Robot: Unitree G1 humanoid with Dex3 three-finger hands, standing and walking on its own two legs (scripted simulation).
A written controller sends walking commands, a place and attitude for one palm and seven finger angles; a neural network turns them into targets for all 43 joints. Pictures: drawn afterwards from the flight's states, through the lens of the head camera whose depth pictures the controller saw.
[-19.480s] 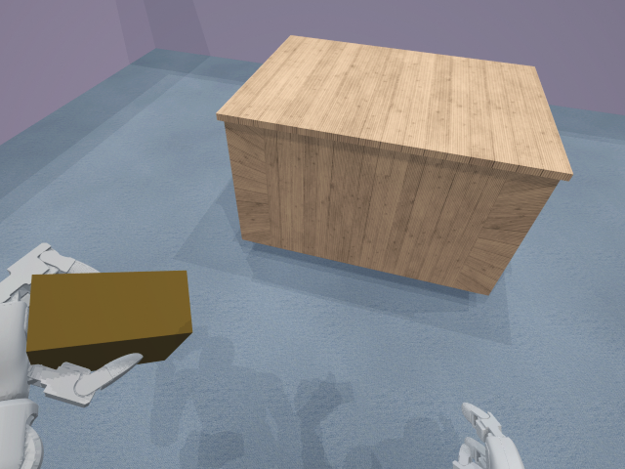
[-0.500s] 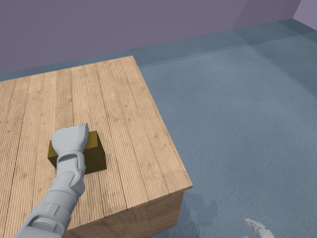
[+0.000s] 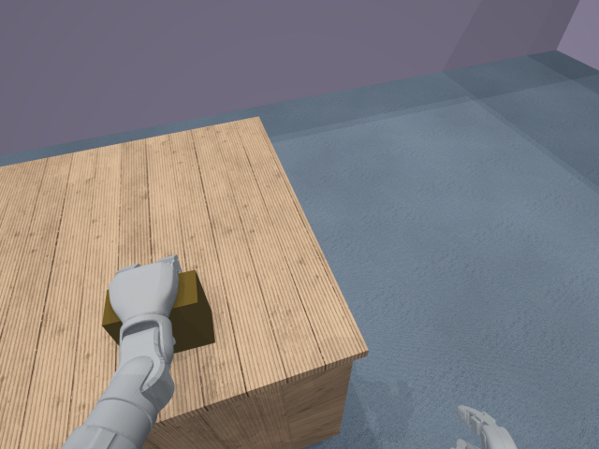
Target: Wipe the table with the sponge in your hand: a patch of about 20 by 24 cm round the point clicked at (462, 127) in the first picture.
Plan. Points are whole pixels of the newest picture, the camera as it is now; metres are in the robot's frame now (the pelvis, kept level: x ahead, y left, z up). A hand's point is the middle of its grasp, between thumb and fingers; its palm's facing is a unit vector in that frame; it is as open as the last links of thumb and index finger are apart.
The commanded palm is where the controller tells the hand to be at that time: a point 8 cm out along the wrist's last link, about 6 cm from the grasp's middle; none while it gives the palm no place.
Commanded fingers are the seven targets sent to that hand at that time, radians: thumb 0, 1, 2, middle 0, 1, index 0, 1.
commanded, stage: wipe back along the middle lane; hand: left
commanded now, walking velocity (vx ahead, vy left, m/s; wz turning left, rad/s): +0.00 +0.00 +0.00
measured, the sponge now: (168, 324) +0.30 +0.25 -0.04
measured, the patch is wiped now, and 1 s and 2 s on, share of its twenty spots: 0.70 0.90 0.90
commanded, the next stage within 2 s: slide across to the third lane in 0.64 s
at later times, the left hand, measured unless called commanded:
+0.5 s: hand (163, 331) +0.27 +0.23 +0.00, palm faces -0.02 -0.03 -1.00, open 10.1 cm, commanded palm +0.23 +0.21 +0.02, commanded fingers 0.00 0.10 1.30 -1.20 -1.60 -1.20 -1.60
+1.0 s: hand (165, 329) +0.27 +0.23 +0.00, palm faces -0.05 -0.03 -1.00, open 10.1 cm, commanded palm +0.25 +0.19 +0.04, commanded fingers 0.00 0.10 1.30 -1.20 -1.60 -1.20 -1.60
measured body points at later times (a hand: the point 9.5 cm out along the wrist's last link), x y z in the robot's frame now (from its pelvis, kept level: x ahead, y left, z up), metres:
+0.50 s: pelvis +0.00 -0.01 +0.00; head +0.00 -0.03 +0.45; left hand +0.27 +0.23 +0.05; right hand +0.21 -0.23 -0.10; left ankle -0.01 +0.14 -0.72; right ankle -0.02 -0.15 -0.72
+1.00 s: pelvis -0.01 -0.01 +0.00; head -0.01 -0.04 +0.45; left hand +0.27 +0.23 +0.05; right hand +0.18 -0.25 -0.12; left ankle -0.01 +0.14 -0.72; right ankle -0.02 -0.15 -0.72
